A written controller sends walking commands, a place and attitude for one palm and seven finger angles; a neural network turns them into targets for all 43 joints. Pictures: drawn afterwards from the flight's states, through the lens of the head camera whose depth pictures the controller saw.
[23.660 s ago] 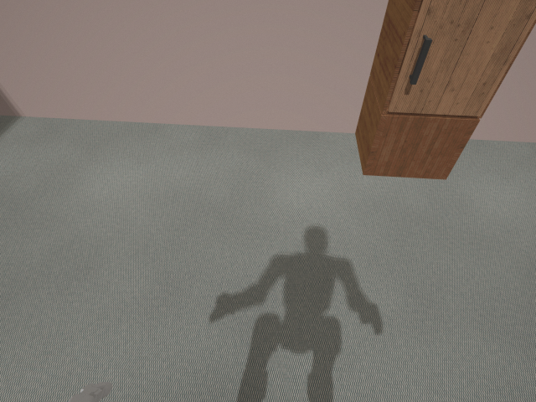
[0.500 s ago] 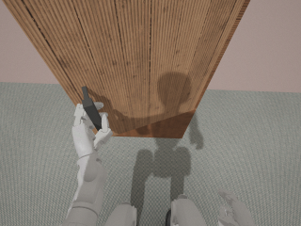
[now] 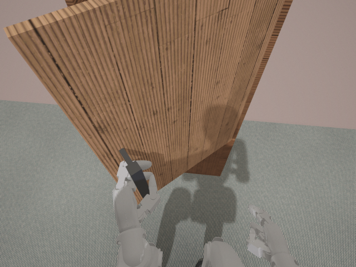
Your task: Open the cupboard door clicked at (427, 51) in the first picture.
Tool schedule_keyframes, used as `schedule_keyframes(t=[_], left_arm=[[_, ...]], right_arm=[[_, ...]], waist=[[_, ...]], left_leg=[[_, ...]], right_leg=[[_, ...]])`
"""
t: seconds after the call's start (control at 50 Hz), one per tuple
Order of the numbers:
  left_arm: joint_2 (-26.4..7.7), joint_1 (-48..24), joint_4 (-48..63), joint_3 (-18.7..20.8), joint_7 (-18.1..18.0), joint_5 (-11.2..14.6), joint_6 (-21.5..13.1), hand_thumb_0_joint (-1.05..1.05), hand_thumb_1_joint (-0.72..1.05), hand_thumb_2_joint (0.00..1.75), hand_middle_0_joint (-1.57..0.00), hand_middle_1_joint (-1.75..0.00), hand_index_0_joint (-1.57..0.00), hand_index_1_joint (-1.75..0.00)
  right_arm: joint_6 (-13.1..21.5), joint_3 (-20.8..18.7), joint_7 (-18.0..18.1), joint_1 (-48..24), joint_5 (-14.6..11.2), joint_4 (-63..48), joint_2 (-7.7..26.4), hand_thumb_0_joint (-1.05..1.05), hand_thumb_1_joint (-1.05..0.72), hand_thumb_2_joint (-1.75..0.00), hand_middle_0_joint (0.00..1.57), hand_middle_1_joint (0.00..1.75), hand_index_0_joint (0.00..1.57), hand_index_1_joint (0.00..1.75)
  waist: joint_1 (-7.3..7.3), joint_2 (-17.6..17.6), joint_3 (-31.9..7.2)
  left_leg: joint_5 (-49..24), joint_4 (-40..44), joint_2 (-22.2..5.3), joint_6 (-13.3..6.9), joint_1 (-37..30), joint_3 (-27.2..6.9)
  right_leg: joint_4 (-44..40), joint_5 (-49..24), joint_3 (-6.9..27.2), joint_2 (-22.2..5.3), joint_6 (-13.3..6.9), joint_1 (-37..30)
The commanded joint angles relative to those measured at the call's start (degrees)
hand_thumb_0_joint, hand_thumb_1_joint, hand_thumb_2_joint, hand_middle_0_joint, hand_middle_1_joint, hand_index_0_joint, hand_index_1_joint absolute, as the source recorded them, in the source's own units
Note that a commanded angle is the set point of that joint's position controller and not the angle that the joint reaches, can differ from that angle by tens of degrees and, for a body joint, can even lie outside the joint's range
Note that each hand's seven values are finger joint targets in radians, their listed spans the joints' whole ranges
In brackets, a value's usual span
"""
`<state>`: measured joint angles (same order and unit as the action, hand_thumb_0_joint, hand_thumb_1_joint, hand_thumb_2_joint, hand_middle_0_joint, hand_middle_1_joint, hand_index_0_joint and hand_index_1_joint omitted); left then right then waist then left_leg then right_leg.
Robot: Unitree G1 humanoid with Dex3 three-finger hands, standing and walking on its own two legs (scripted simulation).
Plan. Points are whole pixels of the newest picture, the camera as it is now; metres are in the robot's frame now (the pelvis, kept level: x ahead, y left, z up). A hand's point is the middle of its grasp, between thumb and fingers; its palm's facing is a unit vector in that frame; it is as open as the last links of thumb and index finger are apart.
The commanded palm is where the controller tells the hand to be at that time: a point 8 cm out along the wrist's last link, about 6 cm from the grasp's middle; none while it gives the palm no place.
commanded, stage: open thumb and fingers to let go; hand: left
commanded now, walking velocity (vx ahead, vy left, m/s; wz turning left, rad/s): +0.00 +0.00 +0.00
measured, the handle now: (136, 177) +0.31 +0.11 +0.01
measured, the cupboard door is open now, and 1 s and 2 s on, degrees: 42 40 42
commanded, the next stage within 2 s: slide the hand sideways off the handle in 0.74 s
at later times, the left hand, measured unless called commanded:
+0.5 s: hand (146, 193) +0.27 +0.09 +0.01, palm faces +0.37 -0.93 -0.03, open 13.3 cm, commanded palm +0.22 +0.13 +0.01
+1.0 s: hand (141, 207) +0.24 +0.09 +0.01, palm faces -0.04 -0.99 -0.12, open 16.1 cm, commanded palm +0.22 +0.13 +0.01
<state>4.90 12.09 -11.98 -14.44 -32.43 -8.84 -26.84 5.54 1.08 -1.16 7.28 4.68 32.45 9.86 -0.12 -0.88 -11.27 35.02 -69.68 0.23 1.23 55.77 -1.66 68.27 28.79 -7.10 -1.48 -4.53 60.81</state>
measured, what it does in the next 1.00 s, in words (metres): stands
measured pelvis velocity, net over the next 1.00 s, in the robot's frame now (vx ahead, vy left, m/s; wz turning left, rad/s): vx -0.02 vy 0.02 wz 0.00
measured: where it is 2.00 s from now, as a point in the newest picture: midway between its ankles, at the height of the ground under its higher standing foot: outside the picture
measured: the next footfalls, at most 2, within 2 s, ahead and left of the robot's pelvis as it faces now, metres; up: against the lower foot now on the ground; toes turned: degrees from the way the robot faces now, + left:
none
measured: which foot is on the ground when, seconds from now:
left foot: down 0.00-1.00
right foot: down 0.00-1.00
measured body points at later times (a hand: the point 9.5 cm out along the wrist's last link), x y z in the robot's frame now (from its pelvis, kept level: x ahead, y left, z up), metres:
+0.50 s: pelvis -0.02 -0.01 -0.01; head +0.07 -0.03 +0.44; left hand +0.25 +0.13 +0.02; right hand +0.15 -0.23 -0.12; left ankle -0.02 +0.13 -0.63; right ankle +0.04 -0.08 -0.64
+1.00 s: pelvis -0.02 +0.02 -0.01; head +0.07 +0.01 +0.43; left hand +0.24 +0.15 +0.02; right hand +0.16 -0.19 -0.11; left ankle -0.02 +0.13 -0.63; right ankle +0.04 -0.08 -0.63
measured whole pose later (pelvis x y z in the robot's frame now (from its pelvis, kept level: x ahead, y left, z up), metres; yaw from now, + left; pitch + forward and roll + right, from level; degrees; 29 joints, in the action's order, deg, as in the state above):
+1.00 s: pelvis -0.02 +0.02 -0.01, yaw +0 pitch +19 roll +0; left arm -4.7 9.8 -10.4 -12.4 -10.5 -4.5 -27.6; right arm 6.3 1.4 -0.9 10.9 3.4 30.7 11.8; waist -0.3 -1.8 -9.8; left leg 34.7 -73.3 1.5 -0.6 58.0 -1.0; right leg 70.8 27.8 -6.3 -2.7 -3.2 62.5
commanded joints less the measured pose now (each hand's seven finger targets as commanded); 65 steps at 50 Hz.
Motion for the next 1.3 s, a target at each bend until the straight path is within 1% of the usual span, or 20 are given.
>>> schedule_keyframes(t=[0.0,0.04,0.12,0.24,0.3,0.44,0.54,0.7,0.82,0.84,0.86,0.9,0.94,0.98,1.0,1.02,1.06,1.12,1.2,1.28], left_arm=[[1.5,-10.5,9.0,3.6,-0.9,0.3,-3.4,0.0,0.55,0.75,-0.38,-1.31,-0.38,-1.31],[0.3,-10.2,10.7,4.4,-0.6,0.5,-3.7,0.0,0.41,0.69,-0.36,-1.3,-0.36,-1.3],[0.2,-5.6,10.8,4.9,1.4,2.4,-2.4,0.0,0.13,0.57,-0.35,-1.27,-0.35,-1.27],[0.4,-11.7,11.8,3.3,2.6,3.0,-3.4,0.0,-0.29,0.39,-0.32,-1.22,-0.32,-1.22],[-0.8,-9.3,10.4,5.0,2.5,2.9,-4.1,0.0,-0.5,0.3,-0.3,-1.2,-0.3,-1.2],[-1.6,-10.1,9.8,6.7,2.5,4.3,-3.6,0.0,-0.5,0.3,-0.26,-0.95,-0.26,-0.95],[0.7,-11.7,10.9,3.6,2.5,3.7,-4.3,0.0,-0.5,0.3,-0.22,-0.7,-0.22,-0.7],[1.2,-13.4,9.1,3.3,-0.2,1.5,-3.9,0.0,-0.5,0.3,-0.15,-0.3,-0.15,-0.3],[2.3,-12.0,9.4,2.9,-1.2,0.6,-2.7,0.0,-0.5,0.3,-0.15,-0.3,-0.15,-0.3],[-2.9,-12.1,10.7,-8.6,10.0,-5.4,-4.0,0.0,-0.5,0.3,-0.15,-0.3,-0.15,-0.3],[-7.3,-14.3,14.2,-3.3,15.9,-3.2,-5.7,0.0,-0.5,0.3,-0.15,-0.3,-0.15,-0.3],[-9.1,-13.4,16.1,-2.9,22.9,-1.0,-6.5,0.0,-0.5,0.3,-0.15,-0.3,-0.15,-0.3],[-7.4,-12.7,17.3,-5.6,30.3,2.6,-6.2,0.0,-0.5,0.3,-0.15,-0.3,-0.15,-0.3],[-4.9,-12.1,18.7,-5.4,35.2,9.3,-5.3,0.0,-0.5,0.3,-0.15,-0.3,-0.15,-0.3],[-4.6,-9.3,18.5,-3.9,36.2,12.2,-4.2,0.0,-0.5,0.3,-0.15,-0.3,-0.15,-0.3],[-4.6,-7.0,19.2,-2.2,36.4,14.2,-3.6,0.0,-0.5,0.3,-0.15,-0.3,-0.15,-0.3],[-4.6,-3.6,20.6,-0.7,35.2,15.4,-2.4,0.0,-0.5,0.3,-0.15,-0.3,-0.15,-0.3],[-6.7,2.3,22.2,1.0,31.2,12.5,-1.8,0.0,-0.5,0.3,-0.15,-0.3,-0.15,-0.3],[-8.6,4.7,24.2,1.1,28.0,7.3,-2.2,0.0,-0.5,0.3,-0.15,-0.3,-0.15,-0.3],[-9.7,6.1,26.5,1.9,28.1,6.7,-1.8,0.0,-0.5,0.3,-0.15,-0.3,-0.15,-0.3]], right_arm=[[3.0,-2.4,1.1,-1.3,-0.3,-6.7,4.4,0.0,-0.9,-0.9,0.2,0.3,0.2,0.3],[3.0,-2.8,1.2,-0.4,-0.3,-6.9,4.5,0.0,-0.9,-0.9,0.2,0.3,0.2,0.3],[2.8,-3.0,1.2,0.4,-0.8,-7.6,4.7,0.0,-0.9,-0.9,0.2,0.3,0.2,0.3],[3.4,-3.0,1.5,0.0,-0.8,-7.1,5.4,0.0,-0.9,-0.9,0.2,0.3,0.2,0.3],[3.8,-3.2,1.3,0.6,-0.7,-6.8,5.4,0.0,-0.9,-0.9,0.2,0.3,0.2,0.3],[3.7,-3.3,1.2,0.3,-0.9,-7.2,5.8,0.0,-0.9,-0.9,0.2,0.3,0.2,0.3],[4.0,-3.2,1.2,0.5,-0.8,-7.3,6.0,0.0,-0.9,-0.9,0.2,0.3,0.2,0.3],[4.1,-2.9,0.9,0.9,-0.3,-7.5,6.1,0.0,-0.9,-0.9,0.2,0.3,0.2,0.3],[3.7,-2.7,0.8,0.6,-0.3,-8.1,5.9,0.0,-0.9,-0.9,0.2,0.3,0.2,0.3],[3.6,-2.4,0.4,3.3,-0.3,-7.4,8.2,0.0,-0.9,-0.9,0.2,0.3,0.2,0.3],[3.3,-2.9,0.7,3.1,-0.8,-8.5,7.8,0.0,-0.9,-0.9,0.2,0.3,0.2,0.3],[3.0,-2.8,1.3,2.7,-1.2,-9.5,7.7,0.0,-0.9,-0.9,0.2,0.3,0.2,0.3],[3.5,-2.6,1.3,2.4,-2.2,-10.8,8.1,0.0,-0.9,-0.9,0.2,0.3,0.2,0.3],[4.1,-2.3,1.5,1.8,-3.5,-12.2,8.1,0.0,-0.9,-0.9,0.2,0.3,0.2,0.3],[4.3,-2.3,1.7,1.8,-4.1,-13.1,8.3,0.0,-0.9,-0.9,0.2,0.3,0.2,0.3],[4.5,-2.3,1.7,1.0,-4.6,-14.1,8.6,0.0,-0.9,-0.9,0.2,0.3,0.2,0.3],[4.5,-2.7,1.6,1.5,-4.7,-14.9,8.9,0.0,-0.9,-0.9,0.2,0.3,0.2,0.3],[3.8,-2.8,0.9,2.5,-4.2,-16.3,9.0,0.0,-0.9,-0.9,0.2,0.3,0.2,0.3],[2.5,-3.0,-0.1,3.4,-3.4,-17.3,8.6,0.0,-0.9,-0.9,0.2,0.3,0.2,0.3],[1.4,-2.9,0.0,3.2,-3.5,-18.5,8.6,0.0,-0.9,-0.9,0.2,0.3,0.2,0.3]], waist=[[1.46,6.3,-15.4],[0.79,4.6,-18.6],[1.13,7.0,-19.3],[2.87,7.6,-15.0],[1.81,7.4,-16.0],[1.42,7.1,-15.0],[1.82,5.4,-15.1],[1.49,4.5,-14.9],[0.6,3.9,-16.0],[5.3,4.3,-14.0],[3.59,3.2,-17.3],[2.86,2.5,-18.6],[3.87,1.4,-15.9],[3.92,2.0,-14.8],[3.23,4.1,-14.4],[2.01,2.9,-14.6],[1.55,3.7,-14.4],[0.37,3.8,-13.6],[0.69,3.1,-12.6],[0.47,0.8,-12.2]], left_leg=[[-10.7,5.1,2.5,-0.8,3.0,0.5],[-12.2,5.0,2.5,-0.8,2.6,0.9],[-13.0,5.3,2.3,-0.7,3.6,0.8],[-9.5,4.5,2.0,-1.1,4.9,0.4],[-9.6,4.5,2.1,-0.8,5.5,0.4],[-8.3,4.7,2.4,-1.0,6.0,0.9],[-9.3,5.8,2.2,-1.4,2.8,0.6],[-9.9,7.1,2.2,-1.4,0.8,0.2],[-11.9,8.1,2.2,-1.2,-0.8,-0.2],[-11.9,6.0,1.7,-2.1,-1.3,0.6],[-12.5,5.8,1.9,-2.4,-0.7,0.4],[-12.7,5.9,2.1,-2.6,-0.8,0.2],[-11.9,5.7,2.0,-2.7,-1.4,-0.3],[-10.3,6.2,2.1,-2.8,-1.4,-0.9],[-9.6,6.8,2.2,-2.7,-1.0,-1.2],[-10.8,7.5,2.2,-2.6,-1.9,-1.3],[-11.4,7.6,2.1,-2.3,-2.4,-1.5],[-14.1,7.6,2.1,-1.9,-1.8,-2.0],[-12.3,6.0,2.1,-1.7,-0.3,-1.4],[-10.2,5.9,2.1,-1.4,0.0,-1.5]], right_leg=[[-12.3,-10.5,11.2,-1.6,3.7,-21.7],[-12.3,-14.5,12.2,-2.2,3.8,-24.7],[-12.9,-19.3,13.3,-2.7,4.3,-28.8],[-14.4,-10.4,14.1,-3.0,4.5,-24.7],[-13.8,-10.5,14.4,-3.1,4.4,-25.4],[-15.1,-6.5,14.9,-3.1,4.2,-24.9],[-13.3,-5.9,11.3,-1.8,3.6,-21.4],[-11.0,-6.5,7.9,-0.6,3.1,-18.4],[-9.8,-8.4,6.0,0.1,2.6,-17.8],[-8.9,-12.0,7.3,-0.6,2.6,-16.6],[-7.9,-13.9,7.6,-1.0,2.2,-18.9],[-7.6,-15.6,8.4,-1.1,2.1,-21.1],[-7.5,-13.5,7.8,-1.0,2.0,-18.5],[-8.5,-9.9,7.4,-0.6,2.0,-17.9],[-9.2,-8.0,7.0,-0.4,2.1,-18.7],[-8.8,-7.6,6.2,-0.1,1.8,-18.0],[-7.6,-7.3,5.0,0.0,2.1,-15.8],[-4.9,-8.6,4.0,0.3,1.8,-13.8],[-3.7,-7.2,4.8,0.1,1.8,-11.3],[-3.6,-5.1,4.9,0.3,1.6,-10.2]])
